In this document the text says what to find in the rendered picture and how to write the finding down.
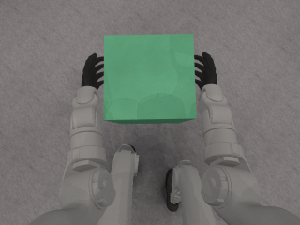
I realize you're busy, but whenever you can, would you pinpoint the robot left forearm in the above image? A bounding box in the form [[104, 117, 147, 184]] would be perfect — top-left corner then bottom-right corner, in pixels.
[[59, 86, 107, 206]]

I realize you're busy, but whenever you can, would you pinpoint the robot right hand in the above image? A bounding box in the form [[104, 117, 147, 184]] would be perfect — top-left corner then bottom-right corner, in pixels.
[[194, 52, 218, 91]]

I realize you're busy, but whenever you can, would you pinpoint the right robot shin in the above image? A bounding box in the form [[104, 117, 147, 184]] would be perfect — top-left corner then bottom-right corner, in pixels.
[[170, 160, 198, 203]]

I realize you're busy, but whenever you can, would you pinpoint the robot right upper arm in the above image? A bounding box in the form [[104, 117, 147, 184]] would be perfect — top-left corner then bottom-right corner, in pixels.
[[201, 165, 300, 225]]

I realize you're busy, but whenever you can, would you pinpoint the robot left upper arm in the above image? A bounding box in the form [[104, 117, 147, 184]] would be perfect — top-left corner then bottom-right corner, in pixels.
[[28, 167, 116, 225]]

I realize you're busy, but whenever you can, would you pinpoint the robot right forearm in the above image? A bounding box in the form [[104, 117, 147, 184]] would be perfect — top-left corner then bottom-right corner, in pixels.
[[197, 83, 254, 175]]

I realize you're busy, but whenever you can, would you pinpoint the carton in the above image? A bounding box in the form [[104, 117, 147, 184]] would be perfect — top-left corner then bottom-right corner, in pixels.
[[103, 34, 197, 124]]

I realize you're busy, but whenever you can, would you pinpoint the robot left hand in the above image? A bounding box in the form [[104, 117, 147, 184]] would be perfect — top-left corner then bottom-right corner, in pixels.
[[81, 53, 104, 90]]

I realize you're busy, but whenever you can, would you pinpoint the right robot foot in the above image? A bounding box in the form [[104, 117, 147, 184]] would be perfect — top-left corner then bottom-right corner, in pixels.
[[165, 168, 179, 212]]

